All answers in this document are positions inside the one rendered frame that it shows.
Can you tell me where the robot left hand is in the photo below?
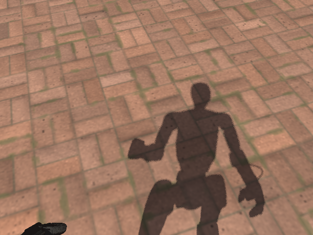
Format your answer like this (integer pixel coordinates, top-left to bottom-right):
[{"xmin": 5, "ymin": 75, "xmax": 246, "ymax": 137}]
[{"xmin": 21, "ymin": 222, "xmax": 67, "ymax": 235}]

